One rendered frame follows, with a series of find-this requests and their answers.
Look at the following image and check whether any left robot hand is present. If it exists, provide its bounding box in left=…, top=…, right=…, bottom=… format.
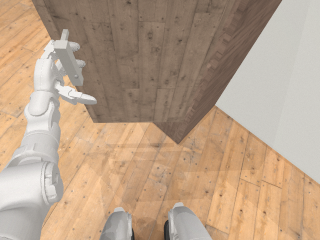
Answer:
left=33, top=39, right=97, bottom=105

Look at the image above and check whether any handle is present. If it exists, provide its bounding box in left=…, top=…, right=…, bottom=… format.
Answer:
left=53, top=29, right=84, bottom=86

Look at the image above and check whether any right robot shin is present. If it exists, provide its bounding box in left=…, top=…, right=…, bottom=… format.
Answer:
left=169, top=202, right=184, bottom=240

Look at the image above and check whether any robot left thigh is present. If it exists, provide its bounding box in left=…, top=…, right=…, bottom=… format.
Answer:
left=99, top=211, right=132, bottom=240

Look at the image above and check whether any robot left upper arm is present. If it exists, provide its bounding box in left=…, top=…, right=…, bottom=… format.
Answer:
left=0, top=161, right=64, bottom=240

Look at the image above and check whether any cupboard door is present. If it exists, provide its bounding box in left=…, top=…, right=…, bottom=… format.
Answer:
left=32, top=0, right=235, bottom=123

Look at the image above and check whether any robot left forearm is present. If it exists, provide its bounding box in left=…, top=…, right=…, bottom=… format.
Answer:
left=0, top=91, right=61, bottom=174

